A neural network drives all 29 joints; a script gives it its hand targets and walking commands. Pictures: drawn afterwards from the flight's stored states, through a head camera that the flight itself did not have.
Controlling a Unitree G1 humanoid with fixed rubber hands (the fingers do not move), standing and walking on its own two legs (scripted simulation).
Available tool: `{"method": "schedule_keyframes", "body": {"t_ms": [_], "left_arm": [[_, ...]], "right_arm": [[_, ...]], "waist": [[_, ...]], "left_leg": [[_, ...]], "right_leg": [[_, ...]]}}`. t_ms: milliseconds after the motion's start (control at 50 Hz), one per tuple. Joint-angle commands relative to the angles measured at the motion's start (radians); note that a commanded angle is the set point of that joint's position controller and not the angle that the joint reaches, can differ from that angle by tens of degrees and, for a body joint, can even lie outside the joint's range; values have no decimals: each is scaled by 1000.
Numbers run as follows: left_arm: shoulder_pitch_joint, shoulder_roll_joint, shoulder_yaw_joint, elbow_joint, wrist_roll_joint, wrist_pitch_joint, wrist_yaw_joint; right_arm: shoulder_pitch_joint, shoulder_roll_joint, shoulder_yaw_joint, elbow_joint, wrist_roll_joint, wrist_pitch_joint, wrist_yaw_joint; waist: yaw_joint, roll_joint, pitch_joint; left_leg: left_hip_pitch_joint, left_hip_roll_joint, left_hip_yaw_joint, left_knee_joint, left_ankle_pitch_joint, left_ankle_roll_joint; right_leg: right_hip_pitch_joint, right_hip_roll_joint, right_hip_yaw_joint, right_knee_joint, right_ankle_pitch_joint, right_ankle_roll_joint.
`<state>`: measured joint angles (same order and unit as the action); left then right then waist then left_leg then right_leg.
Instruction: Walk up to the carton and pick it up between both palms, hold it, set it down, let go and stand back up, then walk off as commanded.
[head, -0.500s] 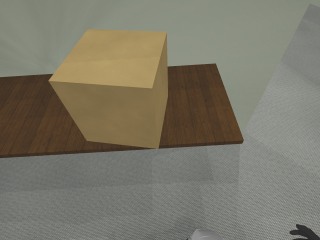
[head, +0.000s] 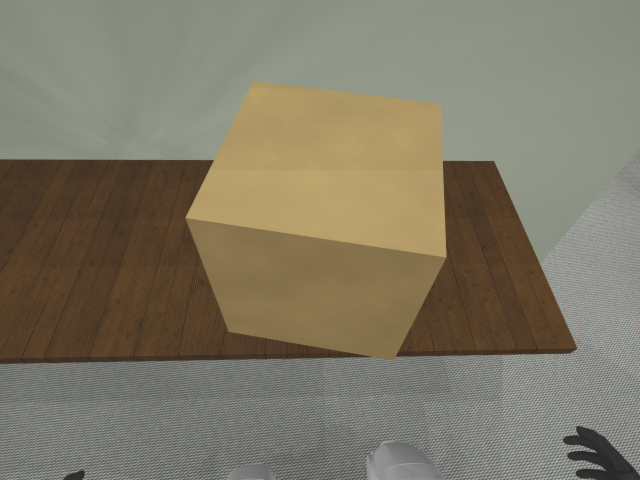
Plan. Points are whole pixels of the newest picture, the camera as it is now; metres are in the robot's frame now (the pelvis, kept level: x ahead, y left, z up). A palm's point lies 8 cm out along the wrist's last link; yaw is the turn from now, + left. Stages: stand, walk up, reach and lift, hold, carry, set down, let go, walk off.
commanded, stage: walk up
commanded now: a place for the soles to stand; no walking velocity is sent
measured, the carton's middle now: (326, 226) +0.42 +0.00 +0.05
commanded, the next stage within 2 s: stand in 1.02 s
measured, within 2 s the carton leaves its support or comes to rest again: neither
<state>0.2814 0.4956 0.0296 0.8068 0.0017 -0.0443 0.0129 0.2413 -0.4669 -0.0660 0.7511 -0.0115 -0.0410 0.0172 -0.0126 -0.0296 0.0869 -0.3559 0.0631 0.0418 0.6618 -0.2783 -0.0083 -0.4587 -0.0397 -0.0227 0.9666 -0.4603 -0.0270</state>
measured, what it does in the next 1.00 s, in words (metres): steps on the spot: right foot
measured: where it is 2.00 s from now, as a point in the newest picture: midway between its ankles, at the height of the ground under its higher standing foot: outside the picture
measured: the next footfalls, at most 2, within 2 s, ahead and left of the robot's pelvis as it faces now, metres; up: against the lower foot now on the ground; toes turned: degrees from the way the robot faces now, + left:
right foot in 0.14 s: +0.07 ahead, -0.12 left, +0.00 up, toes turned +0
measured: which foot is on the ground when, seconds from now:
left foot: down 0.00-1.00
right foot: up 0.00-0.12, down 0.14-1.00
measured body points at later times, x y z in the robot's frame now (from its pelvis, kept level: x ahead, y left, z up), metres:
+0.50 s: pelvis +0.02 -0.02 +0.01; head +0.04 -0.02 +0.45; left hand +0.16 +0.31 -0.09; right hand +0.10 -0.36 -0.09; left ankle +0.05 +0.13 -0.72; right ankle +0.03 -0.12 -0.72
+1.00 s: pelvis +0.03 -0.01 +0.02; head +0.04 -0.01 +0.47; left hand +0.17 +0.30 -0.09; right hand +0.11 -0.34 -0.09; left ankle +0.05 +0.13 -0.72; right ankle +0.03 -0.12 -0.72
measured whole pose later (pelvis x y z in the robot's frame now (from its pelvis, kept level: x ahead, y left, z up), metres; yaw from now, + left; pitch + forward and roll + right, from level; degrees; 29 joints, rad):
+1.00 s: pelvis +0.03 -0.01 +0.02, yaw -4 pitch -2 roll +0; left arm 0.04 0.41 -0.01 1.09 -0.01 -0.01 -0.02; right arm 0.10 -0.42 0.02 1.07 -0.01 -0.03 0.00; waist 0.00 0.00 0.04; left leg -0.15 0.06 0.06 0.35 -0.17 -0.03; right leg -0.15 0.01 0.01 0.35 -0.17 -0.01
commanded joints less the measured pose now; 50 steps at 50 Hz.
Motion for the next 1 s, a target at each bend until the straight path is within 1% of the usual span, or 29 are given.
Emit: {"method": "schedule_keyframes", "body": {"t_ms": [0, 40, 60, 100, 120, 140, 160, 180, 220, 240, 280, 300, 320, 340, 380, 400, 420, 460, 480, 520, 580, 620, 640, 680, 700, 740, 820, 860, 980], "left_arm": [[50, 123, 41, -9, 4, 26, -9], [31, 123, 48, -5, 6, 33, -14], [23, 120, 49, -11, 9, 37, -17], [25, 131, 62, 9, 19, 29, -18], [15, 157, 73, 4, 28, 25, -19], [-10, 200, 72, -8, 33, 12, -17], [-43, 232, 73, -5, 19, 15, -22], [-57, 200, 65, -11, 17, 14, -25], [-117, 174, 52, -7, 1, 28, -25], [-158, 143, 42, -2, -7, 31, -25], [-133, 123, 37, 7, -1, 45, -31], [-103, 113, 33, 29, -8, 49, -30], [-102, 110, 39, 39, 1, 47, -34], [-68, 123, 46, 56, 10, 47, -36], [-151, 169, 58, 47, 19, 35, -44], [-151, 165, 56, 57, 10, 35, -44], [-192, 158, 53, 53, 9, 39, -43], [-225, 148, 41, 55, 7, 43, -40], [-226, 121, 34, 68, -1, 46, -40], [-214, 132, 35, 76, 6, 51, -36], [-233, 119, 35, 98, 3, 52, -39], [-248, 118, 35, 106, 5, 57, -45], [-250, 115, 33, 113, 4, 60, -45], [-272, 117, 34, 105, 4, 61, -47], [-264, 101, 33, 122, 6, 59, -46], [-247, 75, 15, 161, -10, 43, -41], [-277, 108, 7, 195, -9, 29, -36], [-286, 95, 2, 208, -15, 23, -32], [-275, 87, -11, 254, -9, 24, -29]], "right_arm": [[-23, -226, -44, -40, 5, -21, -17], [-19, -229, -35, -27, 5, -13, -23], [-23, -234, -37, -29, 12, -13, -26], [-16, -220, -18, -16, 8, -5, -28], [5, -184, -7, -16, 14, -4, -30], [17, -138, 7, -13, 21, 0, -29], [-15, -141, 11, -14, 23, 6, -42], [-7, -145, 13, 12, 29, 3, -47], [53, -134, 10, 50, 30, -8, -50], [62, -159, 2, 75, 22, -15, -51], [56, -263, -11, 84, 5, -27, -52], [-22, -268, -10, 77, 3, -29, -50], [-49, -258, -8, 77, 7, -24, -48], [-103, -253, 0, 73, 10, -23, -48], [-79, -166, 23, 87, 15, -14, -47], [-78, -141, 30, 103, 18, -9, -49], [-33, -144, 28, 114, 16, -8, -48], [-33, -143, 26, 140, 13, -14, -45], [-32, -156, 26, 155, 10, -17, -46], [-44, -172, 25, 156, 12, -17, -44], [-75, -175, 29, 179, 8, -7, -45], [-88, -172, 27, 190, 0, -5, -44], [-102, -170, 28, 196, 0, -4, -42], [-78, -168, 26, 206, -1, -10, -43], [-87, -172, 33, 209, -3, -12, -43], [-145, -134, 43, 213, -8, -7, -30], [-130, -133, 56, 253, 4, -3, -25], [-135, -136, 56, 267, 4, -2, -28], [-168, -142, 46, 298, 12, -1, -23]], "waist": [[12, 193, -59], [13, 250, -83], [18, 208, -104], [39, 195, -120], [41, 109, -128], [28, -22, -124], [21, -98, -104], [10, -57, -110], [-28, -87, -121], [-45, -61, -120], [-11, 84, -129], [19, 141, -95], [40, 126, -70], [62, 135, -47], [26, -50, -34], [18, -60, -71], [-8, -29, -90], [-17, -44, -100], [-16, -14, -103], [4, -15, -113], [10, 9, -90], [10, -40, -79], [11, 5, -47], [5, 5, -80], [8, 50, -80], [39, 54, -97], [11, 15, -109], [13, 60, -131], [16, 10, -123]], "left_leg": [[7, 242, -228, -223, 329, 219], [29, 241, -212, -203, 344, 203], [50, 244, -220, -185, 327, 193], [-1, 185, -132, -99, 294, 141], [-44, 149, -85, -39, 250, 93], [-135, 39, 1, 87, 103, 33], [-66, -26, 18, 120, -251, 41], [-34, -28, -4, 112, -281, 42], [80, -44, 37, -46, -59, 47], [133, 0, -23, -94, 135, 51], [119, 207, -286, -208, 122, 152], [63, 255, -319, -238, 117, 199], [3, 254, -328, -249, 107, 206], [-12, 218, -242, -196, 129, 164], [-53, 43, -57, -93, 21, 59], [22, -9, 5, -33, -74, 38], [62, -18, 7, -80, -97, 35], [122, 0, -24, -147, 15, 46], [152, 24, -34, -171, 100, 43], [126, 65, -70, -179, 181, 59], [119, 54, -50, -198, 149, 52], [107, 43, -27, -230, 37, 43], [109, 35, -18, -227, 36, 40], [135, 57, -39, -266, 85, 37], [140, 81, -67, -289, 126, 47], [130, 94, -90, -326, 70, 48], [192, 75, -57, -340, 123, 19], [202, 86, -61, -345, 188, 26], [257, 89, -62, -369, 170, 24]], "right_leg": [[85, -9, 10, -130, 44, 3], [117, 1, 12, -178, 47, 7], [145, 11, 8, -246, 63, 0], [286, 31, 6, -415, 168, -22], [328, -51, 112, -456, 308, -56], [350, -190, 336, -526, 343, -119], [218, -242, 342, -507, 411, -214], [207, -222, 323, -481, 461, -225], [159, -138, 190, -429, 541, -163], [145, -112, 145, -386, 546, -117], [94, 3, 84, -260, 253, -29], [118, 17, 46, -232, 118, -12], [160, 23, 45, -263, 46, -12], [205, -6, 76, -371, 154, -22], [221, -104, 228, -535, 236, -88], [191, -148, 253, -566, 263, -121], [183, -160, 248, -562, 272, -126], [166, -124, 208, -541, 294, -108], [168, -98, 164, -541, 283, -79], [233, -64, 130, -518, 307, -53], [236, -65, 144, -570, 254, -53], [205, -75, 171, -596, 162, -55], [198, -74, 173, -619, 125, -57], [206, -62, 144, -592, 131, -46], [233, -49, 134, -571, 205, -41], [268, -65, 139, -619, 194, -16], [299, -84, 155, -666, 324, -13], [347, -87, 149, -650, 423, -9], [318, -77, 134, -683, 398, 0]]}}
